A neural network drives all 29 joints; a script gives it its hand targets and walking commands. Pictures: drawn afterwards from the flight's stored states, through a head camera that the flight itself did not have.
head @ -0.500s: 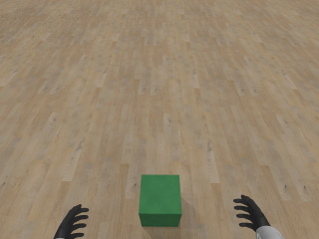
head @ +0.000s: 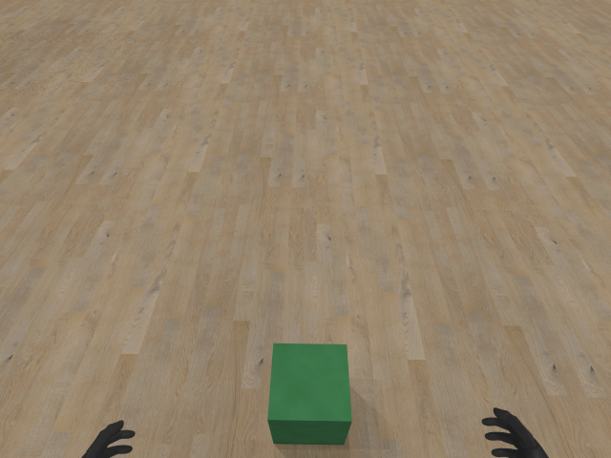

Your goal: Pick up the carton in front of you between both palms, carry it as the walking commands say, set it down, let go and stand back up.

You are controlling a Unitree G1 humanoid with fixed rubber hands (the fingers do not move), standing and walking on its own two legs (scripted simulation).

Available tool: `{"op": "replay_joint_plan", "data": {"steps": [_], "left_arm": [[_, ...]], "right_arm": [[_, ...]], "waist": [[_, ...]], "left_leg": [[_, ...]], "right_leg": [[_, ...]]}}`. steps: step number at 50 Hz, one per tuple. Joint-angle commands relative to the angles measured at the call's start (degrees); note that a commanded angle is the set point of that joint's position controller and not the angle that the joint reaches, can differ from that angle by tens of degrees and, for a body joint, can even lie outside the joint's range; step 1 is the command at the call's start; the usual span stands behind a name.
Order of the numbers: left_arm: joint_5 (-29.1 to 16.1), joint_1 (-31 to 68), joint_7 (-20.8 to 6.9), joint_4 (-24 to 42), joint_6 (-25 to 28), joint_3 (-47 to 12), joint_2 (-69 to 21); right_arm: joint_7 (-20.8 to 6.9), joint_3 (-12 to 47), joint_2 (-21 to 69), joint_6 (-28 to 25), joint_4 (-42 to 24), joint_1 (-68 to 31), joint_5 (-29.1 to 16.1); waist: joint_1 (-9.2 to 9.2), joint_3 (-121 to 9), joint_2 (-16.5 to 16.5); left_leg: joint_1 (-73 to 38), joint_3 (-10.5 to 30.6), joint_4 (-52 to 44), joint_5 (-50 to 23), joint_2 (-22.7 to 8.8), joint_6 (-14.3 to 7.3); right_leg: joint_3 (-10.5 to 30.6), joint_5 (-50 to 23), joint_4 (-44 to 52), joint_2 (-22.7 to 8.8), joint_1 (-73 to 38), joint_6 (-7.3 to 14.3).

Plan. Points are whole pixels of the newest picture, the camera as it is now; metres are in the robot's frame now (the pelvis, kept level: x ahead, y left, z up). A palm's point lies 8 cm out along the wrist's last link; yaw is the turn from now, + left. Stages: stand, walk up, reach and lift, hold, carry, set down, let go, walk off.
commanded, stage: stand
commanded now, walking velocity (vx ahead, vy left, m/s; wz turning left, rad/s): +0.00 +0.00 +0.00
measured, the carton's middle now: (309, 395) +0.41 -0.01 -0.65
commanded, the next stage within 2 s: none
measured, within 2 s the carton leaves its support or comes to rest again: neither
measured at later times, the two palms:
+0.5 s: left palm out of the picture +0.09 +0.30 -0.09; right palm out of the picture +0.09 -0.30 -0.09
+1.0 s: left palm out of the picture +0.06 +0.31 -0.10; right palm out of the picture +0.07 -0.31 -0.09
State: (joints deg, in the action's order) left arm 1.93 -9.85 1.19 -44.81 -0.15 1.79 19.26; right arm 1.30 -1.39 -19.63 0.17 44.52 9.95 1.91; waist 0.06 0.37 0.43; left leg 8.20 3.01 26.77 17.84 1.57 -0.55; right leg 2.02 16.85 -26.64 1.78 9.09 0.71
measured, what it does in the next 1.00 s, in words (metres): stands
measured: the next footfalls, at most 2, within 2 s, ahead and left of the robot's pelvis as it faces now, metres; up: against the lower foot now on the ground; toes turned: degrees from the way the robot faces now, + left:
none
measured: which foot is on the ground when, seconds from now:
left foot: down 0.00-1.00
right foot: down 0.00-1.00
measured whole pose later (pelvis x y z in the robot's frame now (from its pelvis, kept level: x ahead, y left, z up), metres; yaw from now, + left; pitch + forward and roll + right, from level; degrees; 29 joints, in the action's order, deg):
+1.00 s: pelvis -0.03 +0.00 +0.01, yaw +0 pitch -3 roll +0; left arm 1.1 -7.8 0.6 -58.0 0.6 0.6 21.7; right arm 0.9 0.0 -22.0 -0.8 57.3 7.9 1.0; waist -0.4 1.4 0.2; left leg 5.5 3.0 20.1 12.1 1.5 -0.5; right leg 2.2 11.2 -20.1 1.3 6.4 0.4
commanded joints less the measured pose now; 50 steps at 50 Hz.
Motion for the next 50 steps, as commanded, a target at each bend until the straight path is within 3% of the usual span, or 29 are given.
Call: {"op": "replay_joint_plan", "data": {"steps": [1, 29, 50], "left_arm": [[-0.08, 1.53, 0.27, 2.41, 0.80, 2.03, 8.92], [-0.60, 3.40, -0.26, -6.85, 1.18, 1.13, 10.94], [-0.92, 4.02, -0.37, -10.94, 1.28, 0.50, 12.07]], "right_arm": [[0.34, -2.00, -8.80, -0.85, -2.58, -1.60, -0.10], [-0.01, -0.98, -11.00, -1.51, 6.53, -3.22, -0.56], [-0.19, -0.39, -11.94, -1.50, 10.38, -4.09, -0.98]], "waist": [[-0.07, -3.35, -0.23], [-0.41, -0.31, -0.32], [-0.42, -0.07, -0.35]], "left_leg": [[-0.83, 4.22, -2.64, -22.01, -5.79, 0.39], [-0.72, 5.54, -8.80, -13.50, -6.76, -0.21], [-1.03, 5.86, -9.89, -12.99, -7.11, -0.53]], "right_leg": [[4.65, -20.59, 2.74, -6.10, -2.24, -0.10], [5.97, -12.73, 8.45, -7.16, -2.59, 0.27], [6.44, -12.20, 9.61, -7.54, -2.80, 0.43]]}}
